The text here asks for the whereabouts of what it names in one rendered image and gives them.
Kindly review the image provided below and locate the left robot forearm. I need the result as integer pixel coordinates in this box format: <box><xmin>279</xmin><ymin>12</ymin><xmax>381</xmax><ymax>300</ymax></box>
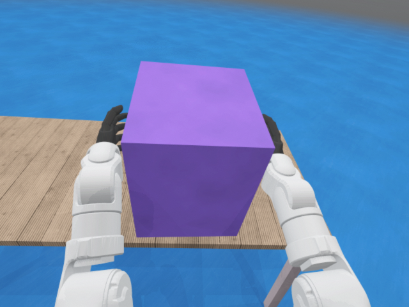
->
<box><xmin>55</xmin><ymin>142</ymin><xmax>124</xmax><ymax>307</ymax></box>

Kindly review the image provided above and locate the robot right upper arm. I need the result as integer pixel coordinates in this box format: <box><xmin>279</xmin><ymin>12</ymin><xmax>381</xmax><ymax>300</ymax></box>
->
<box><xmin>291</xmin><ymin>269</ymin><xmax>369</xmax><ymax>307</ymax></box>

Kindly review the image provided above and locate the left robot hand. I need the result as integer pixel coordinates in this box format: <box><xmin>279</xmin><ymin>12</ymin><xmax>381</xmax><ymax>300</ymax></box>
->
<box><xmin>96</xmin><ymin>105</ymin><xmax>128</xmax><ymax>151</ymax></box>

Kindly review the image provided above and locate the right robot hand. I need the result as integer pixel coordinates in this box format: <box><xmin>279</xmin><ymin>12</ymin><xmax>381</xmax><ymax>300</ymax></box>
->
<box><xmin>262</xmin><ymin>114</ymin><xmax>284</xmax><ymax>154</ymax></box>

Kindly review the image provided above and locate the carton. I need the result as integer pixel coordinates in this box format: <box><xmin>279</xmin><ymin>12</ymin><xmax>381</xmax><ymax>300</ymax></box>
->
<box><xmin>121</xmin><ymin>61</ymin><xmax>275</xmax><ymax>237</ymax></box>

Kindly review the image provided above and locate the robot left upper arm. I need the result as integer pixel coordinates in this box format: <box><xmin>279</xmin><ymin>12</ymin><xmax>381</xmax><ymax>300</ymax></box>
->
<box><xmin>56</xmin><ymin>269</ymin><xmax>133</xmax><ymax>307</ymax></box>

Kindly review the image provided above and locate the table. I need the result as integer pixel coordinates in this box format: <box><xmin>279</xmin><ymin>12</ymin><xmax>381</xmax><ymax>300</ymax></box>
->
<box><xmin>0</xmin><ymin>116</ymin><xmax>332</xmax><ymax>307</ymax></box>

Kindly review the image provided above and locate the right robot forearm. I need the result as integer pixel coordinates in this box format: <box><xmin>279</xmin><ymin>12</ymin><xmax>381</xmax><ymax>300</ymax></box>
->
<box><xmin>261</xmin><ymin>153</ymin><xmax>371</xmax><ymax>307</ymax></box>

